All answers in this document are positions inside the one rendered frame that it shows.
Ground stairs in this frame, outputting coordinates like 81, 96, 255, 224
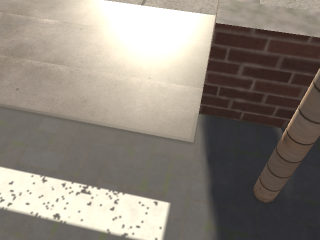
0, 0, 216, 89

